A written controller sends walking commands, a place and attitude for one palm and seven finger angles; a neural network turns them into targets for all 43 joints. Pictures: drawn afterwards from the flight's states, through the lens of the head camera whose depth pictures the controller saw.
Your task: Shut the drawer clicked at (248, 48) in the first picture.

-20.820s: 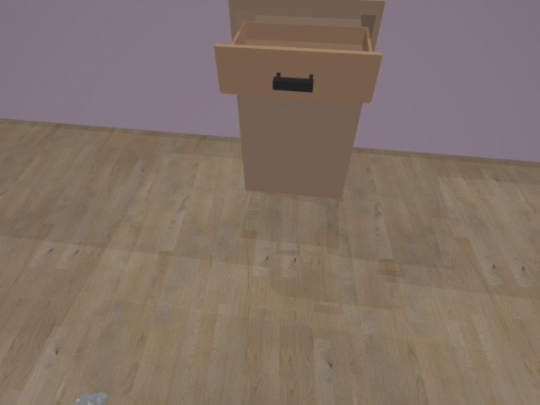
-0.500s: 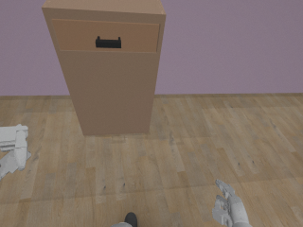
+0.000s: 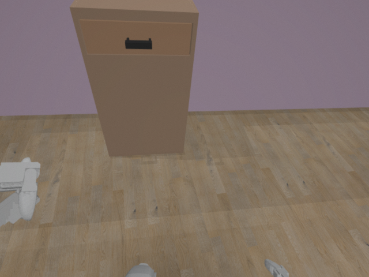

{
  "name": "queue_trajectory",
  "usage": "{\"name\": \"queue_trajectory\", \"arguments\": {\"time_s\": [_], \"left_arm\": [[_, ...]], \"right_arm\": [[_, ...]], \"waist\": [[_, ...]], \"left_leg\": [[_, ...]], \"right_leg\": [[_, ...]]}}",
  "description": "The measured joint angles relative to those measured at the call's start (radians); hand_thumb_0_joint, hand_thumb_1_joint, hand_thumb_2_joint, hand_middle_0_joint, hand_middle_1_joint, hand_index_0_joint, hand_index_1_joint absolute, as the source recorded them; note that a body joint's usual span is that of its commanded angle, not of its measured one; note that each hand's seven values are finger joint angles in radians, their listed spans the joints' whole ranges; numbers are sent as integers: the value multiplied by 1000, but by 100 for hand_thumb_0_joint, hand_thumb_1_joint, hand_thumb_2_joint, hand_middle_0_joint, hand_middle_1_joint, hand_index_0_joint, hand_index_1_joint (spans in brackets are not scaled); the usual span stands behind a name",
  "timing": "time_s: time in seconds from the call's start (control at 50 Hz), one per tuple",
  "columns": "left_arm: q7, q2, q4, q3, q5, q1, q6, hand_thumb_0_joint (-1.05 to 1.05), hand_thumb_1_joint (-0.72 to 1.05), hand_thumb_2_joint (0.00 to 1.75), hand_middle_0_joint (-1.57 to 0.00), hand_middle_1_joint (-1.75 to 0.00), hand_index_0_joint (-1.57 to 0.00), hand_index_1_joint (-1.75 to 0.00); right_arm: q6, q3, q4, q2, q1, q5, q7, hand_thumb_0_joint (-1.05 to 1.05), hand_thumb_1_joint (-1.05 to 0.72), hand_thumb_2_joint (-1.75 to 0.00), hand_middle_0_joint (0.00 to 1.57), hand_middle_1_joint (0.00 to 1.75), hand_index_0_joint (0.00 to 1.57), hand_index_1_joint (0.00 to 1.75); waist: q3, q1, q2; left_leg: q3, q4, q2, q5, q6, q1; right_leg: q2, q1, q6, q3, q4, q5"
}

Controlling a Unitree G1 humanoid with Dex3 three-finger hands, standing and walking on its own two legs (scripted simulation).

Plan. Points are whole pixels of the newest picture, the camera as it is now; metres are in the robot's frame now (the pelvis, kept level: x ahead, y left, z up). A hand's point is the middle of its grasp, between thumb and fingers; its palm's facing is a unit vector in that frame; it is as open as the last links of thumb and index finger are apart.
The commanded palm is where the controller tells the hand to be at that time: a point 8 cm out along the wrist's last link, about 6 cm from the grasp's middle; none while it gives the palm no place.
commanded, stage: stop stepping back and stand still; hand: left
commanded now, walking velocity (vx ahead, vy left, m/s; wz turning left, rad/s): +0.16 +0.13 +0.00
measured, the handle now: (138, 42) +1.00 +0.24 +0.05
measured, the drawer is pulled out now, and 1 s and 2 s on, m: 0.00 0.00 0.00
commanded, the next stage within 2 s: let the arm hang, fingers relaxed in 0.96 s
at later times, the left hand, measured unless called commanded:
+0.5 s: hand (4, 201) +0.17 +0.26 +0.19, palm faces +0.41 -0.74 -0.53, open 3.3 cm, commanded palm +0.11 +0.30 +0.20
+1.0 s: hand (21, 173) +0.23 +0.27 +0.18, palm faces +0.31 -0.79 -0.53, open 3.3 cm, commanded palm +0.16 +0.32 +0.20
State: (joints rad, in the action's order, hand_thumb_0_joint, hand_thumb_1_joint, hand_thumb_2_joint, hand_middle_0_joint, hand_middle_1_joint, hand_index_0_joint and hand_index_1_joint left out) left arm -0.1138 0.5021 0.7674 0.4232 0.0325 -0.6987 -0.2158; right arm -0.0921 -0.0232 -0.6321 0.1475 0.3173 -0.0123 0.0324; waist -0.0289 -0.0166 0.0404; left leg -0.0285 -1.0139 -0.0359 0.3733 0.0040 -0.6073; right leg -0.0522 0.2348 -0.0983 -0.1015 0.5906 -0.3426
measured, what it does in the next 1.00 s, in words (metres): steps on the spot: left foot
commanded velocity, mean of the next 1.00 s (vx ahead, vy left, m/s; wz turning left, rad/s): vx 0.03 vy -0.01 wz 0.00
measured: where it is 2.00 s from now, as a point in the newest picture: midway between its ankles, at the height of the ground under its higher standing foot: outside the picture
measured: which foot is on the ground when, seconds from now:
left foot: up 0.00-0.22, down 0.24-1.00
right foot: down 0.00-1.00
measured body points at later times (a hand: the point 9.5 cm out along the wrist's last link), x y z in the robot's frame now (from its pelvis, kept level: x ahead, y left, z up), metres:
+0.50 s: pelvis +0.00 +0.01 +0.01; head +0.01 +0.00 +0.46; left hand +0.14 +0.30 +0.22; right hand +0.18 -0.20 -0.09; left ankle +0.00 +0.15 -0.68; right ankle +0.02 -0.07 -0.72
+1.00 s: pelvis +0.04 +0.03 +0.02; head +0.08 +0.03 +0.47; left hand +0.20 +0.31 +0.21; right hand +0.23 -0.19 -0.06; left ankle +0.04 +0.15 -0.72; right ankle +0.02 -0.07 -0.72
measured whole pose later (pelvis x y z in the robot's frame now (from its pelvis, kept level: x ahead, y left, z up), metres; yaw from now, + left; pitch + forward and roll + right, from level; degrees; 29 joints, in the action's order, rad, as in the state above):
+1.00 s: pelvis +0.04 +0.03 +0.02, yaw +2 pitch +1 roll +0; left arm -0.14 0.42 0.59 0.37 0.04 -0.67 -0.22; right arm -0.07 0.00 -0.57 0.20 0.15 0.02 0.06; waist 0.07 -0.02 0.00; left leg 0.08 -0.49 -0.04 0.24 0.00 -0.25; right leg -0.02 0.19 -0.02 -0.04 0.47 -0.29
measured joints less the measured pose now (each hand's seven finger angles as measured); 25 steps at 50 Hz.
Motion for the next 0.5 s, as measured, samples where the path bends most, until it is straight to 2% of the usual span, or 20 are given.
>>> {"name": "queue_trajectory", "arguments": {"time_s": [0.04, 0.08, 0.12, 0.18, 0.24, 0.26, 0.3, 0.34, 0.4, 0.42, 0.46, 0.5], "left_arm": [[-1, -21, -60, 2, 6, 43, -21, 2, 88, 90, -141, -160, -141, -160], [-11, -69, -152, 3, 8, 75, -26, 1, 88, 90, -141, -160, -141, -160], [-24, -123, -231, -6, 6, 98, -12, 1, 88, 90, -141, -160, -141, -160], [-43, -175, -279, -48, -6, 109, 10, 1, 89, 90, -141, -160, -141, -160], [-51, -188, -230, -92, -10, 97, 13, 2, 89, 90, -141, -160, -141, -160], [-52, -179, -209, -94, -11, 103, 7, 2, 89, 90, -141, -160, -141, -160], [-51, -149, -191, -83, -13, 132, -4, 2, 89, 90, -141, -160, -141, -160], [-47, -118, -187, -60, -17, 152, -10, 2, 89, 90, -141, -160, -141, -160], [-44, -74, -170, -15, -9, 118, -12, 2, 89, 90, -141, -160, -141, -160], [-43, -59, -163, -1, -7, 97, -13, 2, 89, 90, -140, -160, -141, -160], [-36, -60, -160, -1, -2, 74, -13, 2, 89, 90, -140, -160, -141, -160], [-29, -92, -174, -24, 0, 64, -10, 2, 89, 90, -140, -160, -141, -160]], "right_arm": [[18, 13, -60, 19, -17, 5, 9, 1, -90, -90, 21, 30, 21, 30], [26, 25, -88, 33, -18, 9, 21, 1, -90, -90, 21, 30, 21, 30], [18, 34, -91, 48, -18, 11, 36, 2, -90, -90, 21, 30, 21, 30], [-13, 40, -70, 70, -21, 6, 54, 2, -90, -90, 20, 30, 20, 30], [-48, 44, -33, 94, -33, 1, 65, 2, -90, -90, 20, 30, 20, 30], [-56, 48, -23, 94, -50, 2, 67, 2, -90, -90, 20, 30, 20, 30], [-64, 51, -13, 76, -92, 4, 63, 2, -90, -90, 20, 30, 20, 30], [-71, 49, -1, 54, -117, 8, 49, 1, -90, -90, 20, 30, 20, 30], [-55, 30, 34, 28, -123, 15, 23, 1, -90, -90, 20, 30, 20, 30], [-45, 24, 48, 22, -119, 17, 18, 1, -90, -90, 20, 30, 20, 30], [-21, 22, 43, 22, -119, 19, 10, 1, -90, -90, 20, 30, 20, 30], [-5, 22, 10, 30, -114, 18, 4, 1, -90, -90, 20, 30, 20, 30]], "waist": [[1, 17, -29], [-16, 29, -34], [-23, 31, -30], [-15, 28, -14], [2, 28, -16], [18, 24, -9], [53, 21, 11], [69, 3, 2], [72, -14, -30], [69, -14, -37], [75, -5, -55], [75, 9, -66]], "left_leg": [[-3, -177, -3, -25, -1, -42], [20, -197, -10, -56, -5, -31], [51, -86, -19, -60, -15, 25], [99, 198, -22, -54, -33, 167], [112, 460, -25, -60, -51, 325], [112, 479, -21, -124, -30, 331], [120, 449, -10, -142, 2, 324], [108, 449, -11, -139, 9, 323], [88, 435, -26, -127, 15, 308], [84, 394, -30, -84, 10, 286], [55, 234, -19, 17, -4, 227], [43, 101, 1, 33, -6, 185]], "right_leg": [[-5, 3, 9, -16, 21, -12], [9, -10, 17, -11, -12, -10], [34, -26, 28, -3, -49, 10], [74, -40, 44, 4, -66, 22], [84, -25, 63, 4, -7, -10], [90, -7, 68, 10, 39, -35], [85, 43, 85, 49, 169, -131], [68, 90, 87, 59, 253, -169], [55, 72, 86, 37, 117, -128], [50, 62, 76, 38, 62, -83], [43, 65, 48, 29, 52, 34], [41, 45, 39, 27, 28, 37]]}}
